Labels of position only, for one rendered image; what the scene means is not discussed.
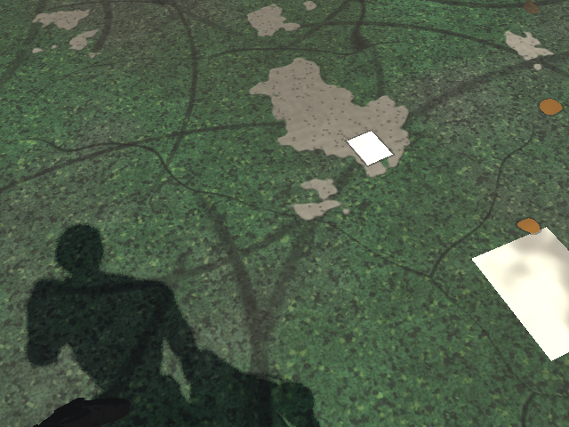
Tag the left robot hand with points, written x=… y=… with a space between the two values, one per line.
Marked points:
x=88 y=413

